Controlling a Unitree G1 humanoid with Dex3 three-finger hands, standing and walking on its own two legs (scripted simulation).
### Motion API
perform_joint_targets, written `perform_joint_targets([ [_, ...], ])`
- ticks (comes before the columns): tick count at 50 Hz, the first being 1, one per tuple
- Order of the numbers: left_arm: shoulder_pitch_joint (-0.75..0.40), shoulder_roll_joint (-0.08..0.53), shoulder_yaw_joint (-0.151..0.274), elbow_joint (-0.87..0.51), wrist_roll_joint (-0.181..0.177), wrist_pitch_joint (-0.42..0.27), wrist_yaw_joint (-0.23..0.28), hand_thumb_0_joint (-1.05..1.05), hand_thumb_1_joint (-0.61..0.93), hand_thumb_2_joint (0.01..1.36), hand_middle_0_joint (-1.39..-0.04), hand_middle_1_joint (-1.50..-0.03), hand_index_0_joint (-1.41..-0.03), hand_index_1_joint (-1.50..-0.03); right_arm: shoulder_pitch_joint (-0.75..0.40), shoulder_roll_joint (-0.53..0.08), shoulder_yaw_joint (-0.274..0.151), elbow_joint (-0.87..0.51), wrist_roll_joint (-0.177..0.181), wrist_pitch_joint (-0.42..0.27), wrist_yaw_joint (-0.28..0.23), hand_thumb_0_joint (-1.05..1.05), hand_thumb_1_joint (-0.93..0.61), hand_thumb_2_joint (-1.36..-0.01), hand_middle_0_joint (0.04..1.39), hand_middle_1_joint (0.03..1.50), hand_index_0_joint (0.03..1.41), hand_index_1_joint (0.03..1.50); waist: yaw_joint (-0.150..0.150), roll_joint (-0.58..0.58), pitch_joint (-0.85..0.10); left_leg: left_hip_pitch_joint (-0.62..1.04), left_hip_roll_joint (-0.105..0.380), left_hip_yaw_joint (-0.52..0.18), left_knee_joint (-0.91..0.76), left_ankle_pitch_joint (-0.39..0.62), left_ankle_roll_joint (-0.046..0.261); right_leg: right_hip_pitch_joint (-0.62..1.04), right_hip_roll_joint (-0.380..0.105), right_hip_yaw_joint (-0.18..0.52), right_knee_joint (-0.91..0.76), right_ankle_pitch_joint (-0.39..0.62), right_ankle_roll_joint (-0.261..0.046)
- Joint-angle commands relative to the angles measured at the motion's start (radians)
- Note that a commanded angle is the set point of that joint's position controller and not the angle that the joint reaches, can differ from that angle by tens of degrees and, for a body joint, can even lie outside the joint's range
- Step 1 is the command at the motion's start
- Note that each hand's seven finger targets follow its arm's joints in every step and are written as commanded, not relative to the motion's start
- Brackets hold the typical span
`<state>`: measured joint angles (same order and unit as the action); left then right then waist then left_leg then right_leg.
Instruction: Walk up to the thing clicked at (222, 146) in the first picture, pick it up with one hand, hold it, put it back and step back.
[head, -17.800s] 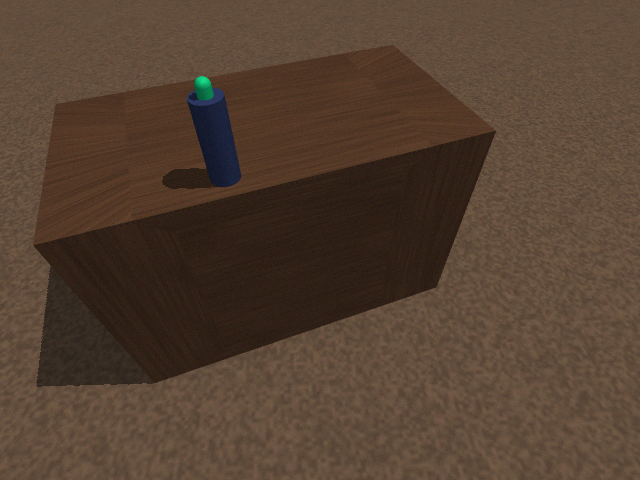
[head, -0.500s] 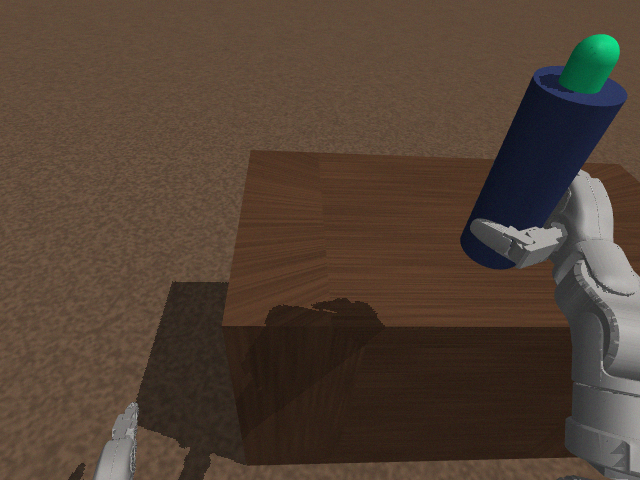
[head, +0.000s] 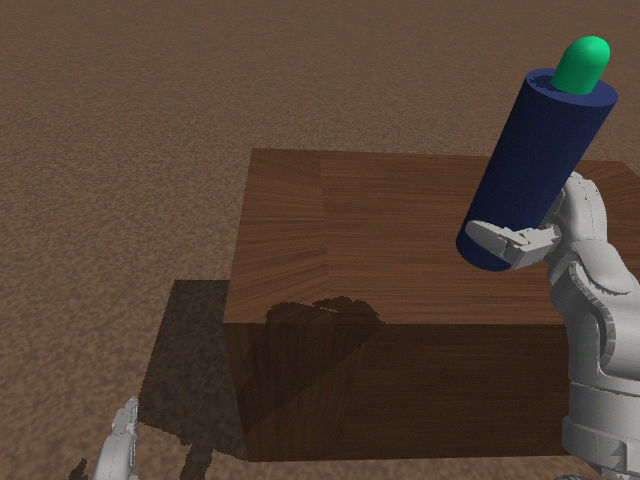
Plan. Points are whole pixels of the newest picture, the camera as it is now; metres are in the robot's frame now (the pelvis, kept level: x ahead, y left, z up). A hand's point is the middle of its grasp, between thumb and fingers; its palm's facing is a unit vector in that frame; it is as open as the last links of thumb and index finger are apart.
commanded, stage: hold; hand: right
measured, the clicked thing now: (528, 166) +0.33 -0.16 +0.29
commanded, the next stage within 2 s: crouch in 1.34 s
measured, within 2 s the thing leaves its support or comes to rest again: neither
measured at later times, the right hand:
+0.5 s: hand (511, 209) +0.34 -0.17 +0.23, palm faces +0.14 +0.99 -0.01, open 10.1 cm
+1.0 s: hand (509, 206) +0.34 -0.17 +0.23, palm faces +0.14 +0.99 -0.03, open 10.1 cm
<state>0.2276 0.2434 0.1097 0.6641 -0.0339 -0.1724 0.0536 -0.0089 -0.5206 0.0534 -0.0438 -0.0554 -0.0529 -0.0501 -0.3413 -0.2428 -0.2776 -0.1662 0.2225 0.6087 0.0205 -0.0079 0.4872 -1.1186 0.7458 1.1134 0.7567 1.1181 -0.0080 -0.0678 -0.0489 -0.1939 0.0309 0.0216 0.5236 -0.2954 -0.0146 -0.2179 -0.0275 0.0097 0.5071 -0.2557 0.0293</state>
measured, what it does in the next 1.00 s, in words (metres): stands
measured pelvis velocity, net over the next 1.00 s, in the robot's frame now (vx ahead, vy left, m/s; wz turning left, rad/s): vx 0.01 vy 0.00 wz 0.00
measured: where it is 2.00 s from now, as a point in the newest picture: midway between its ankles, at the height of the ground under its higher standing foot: outside the picture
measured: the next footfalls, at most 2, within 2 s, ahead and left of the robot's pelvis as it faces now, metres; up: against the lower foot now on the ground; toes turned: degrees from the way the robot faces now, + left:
none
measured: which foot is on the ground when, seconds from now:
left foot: down 0.00-1.00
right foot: down 0.00-1.00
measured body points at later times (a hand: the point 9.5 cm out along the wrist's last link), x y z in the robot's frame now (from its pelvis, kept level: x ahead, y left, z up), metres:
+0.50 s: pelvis +0.00 +0.00 +0.00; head -0.03 +0.03 +0.45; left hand +0.17 +0.27 -0.08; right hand +0.32 -0.22 +0.23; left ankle -0.01 +0.13 -0.74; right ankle +0.01 -0.14 -0.74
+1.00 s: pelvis +0.01 +0.00 +0.00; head -0.02 +0.03 +0.45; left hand +0.17 +0.27 -0.09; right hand +0.32 -0.22 +0.24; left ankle -0.01 +0.13 -0.74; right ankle +0.01 -0.14 -0.74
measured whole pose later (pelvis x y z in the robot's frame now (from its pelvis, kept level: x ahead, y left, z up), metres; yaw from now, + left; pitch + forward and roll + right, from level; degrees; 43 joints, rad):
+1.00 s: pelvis +0.01 +0.00 +0.00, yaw +0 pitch -2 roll +0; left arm 0.24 0.24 0.10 0.68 -0.04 -0.17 0.06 -0.01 -0.52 0.06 -0.04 -0.05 -0.05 -0.05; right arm -0.32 -0.24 -0.28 -0.20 0.21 0.58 0.02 -0.01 0.49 -1.12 0.75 1.11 0.76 1.12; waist -0.02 -0.06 -0.05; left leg -0.18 0.03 0.03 0.53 -0.31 -0.01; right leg -0.21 -0.03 0.01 0.51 -0.27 0.04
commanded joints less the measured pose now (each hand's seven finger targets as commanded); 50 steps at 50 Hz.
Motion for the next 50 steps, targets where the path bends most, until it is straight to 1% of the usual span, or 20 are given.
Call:
perform_joint_targets([
  [1, -0.091, 0.108, 0.031, -0.158, 0.0, -0.051, 0.003, 0.0, -0.532, 0.045, -0.044, -0.053, -0.049, -0.049, -0.342, -0.191, -0.081, -0.215, 0.003, -0.085, -0.003, 0.0, -0.103, -1.31, 1.255, 1.434, 1.308, 1.434, -0.008, 0.057, -0.213, -0.005, -0.027, 0.042, -0.083, 0.257, 0.0, 0.127, 0.031, -0.024, -0.036, 0.226, -0.04],
  [5, -0.126, 0.112, 0.032, -0.176, -0.001, -0.05, 0.002, 0.0, -0.54, 0.05, -0.044, -0.051, -0.045, -0.049, -0.365, -0.206, -0.092, -0.227, 0.009, -0.086, -0.003, 0.0, -0.119, -1.32, 1.27, 1.446, 1.322, 1.446, -0.016, 0.067, -0.178, -0.016, -0.027, 0.04, -0.098, 0.202, 0.001, 0.102, 0.033, -0.023, -0.05, 0.167, -0.042],
  [10, -0.147, 0.105, 0.021, -0.146, -0.005, -0.055, 0.003, 0.0, -0.54, 0.05, -0.045, -0.052, -0.046, -0.05, -0.359, -0.152, -0.032, -0.215, 0.012, -0.075, 0.009, 0.0, -0.103, -1.313, 1.258, 1.437, 1.311, 1.437, 0.002, 0.071, -0.119, -0.049, -0.027, 0.033, -0.106, 0.187, -0.001, 0.092, 0.032, -0.025, -0.054, 0.146, -0.045],
  [12, -0.167, 0.107, 0.011, -0.166, -0.005, -0.065, 0.003, 0.0, -0.541, 0.05, -0.046, -0.051, -0.046, -0.05, -0.358, -0.146, -0.031, -0.222, 0.016, -0.074, 0.014, 0.0, -0.102, -1.309, 1.254, 1.432, 1.307, 1.432, -0.002, 0.082, -0.139, -0.039, -0.031, 0.037, -0.105, 0.178, -0.001, 0.101, 0.029, -0.02, -0.057, 0.143, -0.046],
  [13, -0.15, 0.133, 0.04, -0.15, -0.004, -0.065, 0.005, 0.0, -0.536, 0.046, -0.046, -0.053, -0.048, -0.05, -0.356, -0.16, -0.045, -0.218, 0.015, -0.075, 0.013, 0.0, -0.086, -1.319, 1.252, 1.441, 1.308, 1.441, 0.004, 0.069, -0.162, -0.036, -0.032, 0.039, -0.099, 0.193, 0.002, 0.116, 0.026, -0.018, -0.058, 0.16, -0.043],
  [15, -0.143, 0.151, 0.047, -0.182, -0.001, -0.069, 0.008, 0.0, -0.536, 0.046, -0.046, -0.051, -0.048, -0.049, -0.372, -0.172, -0.058, -0.213, 0.015, -0.078, 0.011, 0.0, -0.101, -1.304, 1.247, 1.426, 1.301, 1.426, 0.005, 0.103, -0.184, -0.022, -0.035, 0.045, -0.096, 0.199, -0.001, 0.125, 0.024, -0.014, -0.056, 0.168, -0.044],
  [17, -0.12, 0.135, 0.043, -0.165, 0.0, -0.065, 0.01, 0.0, -0.539, 0.048, -0.046, -0.051, -0.047, -0.049, -0.39, -0.211, -0.087, -0.21, 0.007, -0.081, 0.0, 0.0, -0.107, -1.295, 1.242, 1.416, 1.295, 1.416, 0.001, 0.073, -0.194, -0.019, -0.029, 0.04, -0.094, 0.212, -0.001, 0.129, 0.03, -0.02, -0.049, 0.178, -0.042],
  [21, -0.09, 0.123, 0.041, -0.178, 0.002, -0.066, 0.013, 0.0, -0.533, 0.046, -0.044, -0.052, -0.048, -0.048, -0.396, -0.22, -0.112, -0.233, 0.012, -0.101, -0.014, 0.0, -0.132, -1.299, 1.259, 1.425, 1.309, 1.425, -0.01, 0.069, -0.211, -0.005, -0.027, 0.039, -0.088, 0.225, 0.001, 0.131, 0.032, -0.026, -0.04, 0.192, -0.04],
  [22, -0.102, 0.133, 0.049, -0.198, 0.004, -0.065, 0.016, 0.0, -0.534, 0.048, -0.043, -0.052, -0.046, -0.048, -0.393, -0.212, -0.098, -0.229, 0.009, -0.102, -0.015, 0.0, -0.132, -1.302, 1.264, 1.429, 1.313, 1.429, -0.007, 0.088, -0.214, -0.004, -0.026, 0.038, -0.09, 0.224, -0.001, 0.125, 0.033, -0.026, -0.04, 0.187, -0.041],
  [27, -0.126, 0.061, -0.018, -0.166, -0.004, -0.059, -0.002, 0.0, -0.541, 0.052, -0.044, -0.052, -0.045, -0.051, -0.363, -0.152, -0.035, -0.228, 0.005, -0.092, 0.004, 0.0, -0.098, -1.294, 1.242, 1.416, 1.294, 1.416, -0.013, 0.03, -0.172, -0.017, -0.03, 0.037, -0.09, 0.229, 0.004, 0.106, 0.029, -0.024, -0.047, 0.2, -0.038],
  [29, -0.151, 0.11, 0.026, -0.166, -0.004, -0.059, 0.001, 0.0, -0.535, 0.046, -0.047, -0.054, -0.05, -0.05, -0.358, -0.148, -0.027, -0.23, 0.007, -0.082, 0.01, 0.0, -0.109, -1.306, 1.248, 1.426, 1.3, 1.426, -0.002, 0.037, -0.172, -0.018, -0.031, 0.038, -0.094, 0.215, 0.004, 0.107, 0.027, -0.021, -0.054, 0.187, -0.037],
  [30, -0.172, 0.11, 0.015, -0.17, -0.003, -0.061, -0.001, 0.0, -0.539, 0.049, -0.047, -0.053, -0.048, -0.051, -0.367, -0.144, -0.019, -0.224, 0.007, -0.075, 0.013, 0.0, -0.108, -1.296, 1.241, 1.415, 1.293, 1.415, -0.007, 0.034, -0.159, -0.024, -0.03, 0.037, -0.099, 0.202, 0.003, 0.1, 0.028, -0.02, -0.056, 0.173, -0.038],
  [31, -0.168, 0.141, 0.04, -0.172, -0.004, -0.064, 0.004, 0.0, -0.545, 0.051, -0.047, -0.052, -0.047, -0.052, -0.343, -0.151, -0.033, -0.21, 0.009, -0.066, 0.016, 0.0, -0.113, -1.292, 1.238, 1.411, 1.289, 1.411, 0.002, 0.047, -0.16, -0.025, -0.03, 0.037, -0.101, 0.201, 0.001, 0.109, 0.028, -0.021, -0.056, 0.17, -0.04],
  [35, -0.128, 0.161, 0.061, -0.186, -0.001, -0.061, 0.008, 0.0, -0.535, 0.045, -0.047, -0.052, -0.05, -0.049, -0.356, -0.19, -0.085, -0.207, 0.015, -0.068, 0.004, 0.0, -0.114, -1.298, 1.244, 1.418, 1.296, 1.418, 0.003, 0.104, -0.187, -0.011, -0.033, 0.047, -0.094, 0.239, 0.0, 0.127, 0.024, -0.017, -0.047, 0.21, -0.041],
  [39, -0.069, 0.108, 0.028, -0.168, 0.0, -0.051, 0.006, 0.0, -0.541, 0.052, -0.043, -0.047, -0.043, -0.047, -0.349, -0.228, -0.131, -0.203, 0.018, -0.088, -0.011, 0.0, -0.109, -1.291, 1.256, 1.421, 1.307, 1.421, -0.015, 0.129, -0.185, 0.006, -0.021, 0.035, -0.088, 0.295, -0.012, 0.114, 0.037, -0.032, -0.027, 0.238, -0.047],
  [42, -0.085, 0.119, 0.045, -0.188, 0.003, -0.053, 0.008, 0.0, -0.545, 0.056, -0.042, -0.047, -0.04, -0.048, -0.384, -0.213, -0.109, -0.233, 0.008, -0.112, -0.016, 0.0, -0.101, -1.298, 1.26, 1.429, 1.311, 1.429, -0.008, 0.088, -0.231, 0.011, -0.024, 0.033, -0.077, 0.309, -0.005, 0.144, 0.034, -0.031, -0.028, 0.26, -0.043],
  [46, -0.136, 0.069, -0.006, -0.151, -0.004, -0.055, -0.001, 0.0, -0.539, 0.053, -0.044, -0.052, -0.045, -0.051, -0.396, -0.143, -0.016, -0.26, 0.001, -0.117, 0.0, 0.0, -0.116, -1.298, 1.252, 1.42, 1.302, 1.42, -0.008, 0.004, -0.178, -0.021, -0.026, 0.031, -0.081, 0.27, 0.006, 0.129, 0.03, -0.027, -0.037, 0.244, -0.037],
  [47, -0.167, 0.083, 0.0, -0.17, -0.002, -0.06, 0.002, 0.0, -0.542, 0.054, -0.045, -0.052, -0.045, -0.052, -0.389, -0.127, 0.003, -0.259, -0.001, -0.115, 0.006, 0.0, -0.12, -1.298, 1.25, 1.418, 1.3, 1.419, -0.004, 0.025, -0.182, -0.017, -0.027, 0.033, -0.082, 0.267, 0.004, 0.134, 0.027, -0.023, -0.037, 0.242, -0.039],
  [49, -0.183, 0.112, 0.021, -0.166, -0.003, -0.064, 0.005, 0.0, -0.539, 0.049, -0.046, -0.053, -0.047, -0.051, -0.37, -0.123, 0.007, -0.222, -0.003, -0.093, 0.013, 0.0, -0.13, -1.307, 1.259, 1.429, 1.31, 1.429, 0.002, 0.031, -0.175, -0.02, -0.028, 0.034, -0.089, 0.245, 0.002, 0.128, 0.026, -0.022, -0.046, 0.216, -0.038],
  [50, -0.164, 0.104, 0.006, -0.146, -0.003, -0.061, 0.002, 0.0, -0.543, 0.05, -0.047, -0.052, -0.047, -0.051, -0.351, -0.127, -0.002, -0.196, -0.002, -0.083, 0.016, 0.0, -0.128, -1.302, 1.251, 1.421, 1.302, 1.421, 0.001, 0.029, -0.165, -0.02, -0.028, 0.035, -0.092, 0.238, 0.002, 0.12, 0.026, -0.02, -0.05, 0.21, -0.039],
])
